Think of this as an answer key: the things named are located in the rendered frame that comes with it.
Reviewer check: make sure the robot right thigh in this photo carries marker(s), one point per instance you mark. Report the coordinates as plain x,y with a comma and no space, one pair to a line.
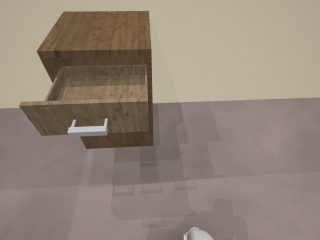
196,234

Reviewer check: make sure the drawer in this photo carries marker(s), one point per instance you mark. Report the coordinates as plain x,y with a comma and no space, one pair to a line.
91,94

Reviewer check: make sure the handle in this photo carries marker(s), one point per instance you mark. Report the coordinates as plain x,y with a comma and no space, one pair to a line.
84,131

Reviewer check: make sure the cabinet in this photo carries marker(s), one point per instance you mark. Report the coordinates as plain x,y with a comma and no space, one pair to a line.
102,38

